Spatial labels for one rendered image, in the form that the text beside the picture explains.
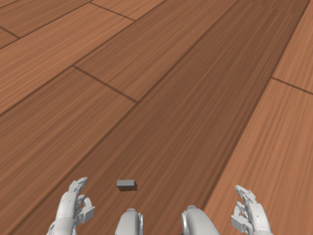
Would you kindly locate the left robot hand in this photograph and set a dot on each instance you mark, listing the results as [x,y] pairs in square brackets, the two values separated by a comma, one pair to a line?
[70,202]

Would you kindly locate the small box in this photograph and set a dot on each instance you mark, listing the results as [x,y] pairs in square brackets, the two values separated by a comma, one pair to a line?
[125,183]

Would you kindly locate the right robot hand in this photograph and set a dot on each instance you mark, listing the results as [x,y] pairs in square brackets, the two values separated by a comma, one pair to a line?
[254,218]

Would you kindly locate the left robot arm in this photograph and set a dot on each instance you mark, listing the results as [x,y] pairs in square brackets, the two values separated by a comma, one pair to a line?
[63,226]

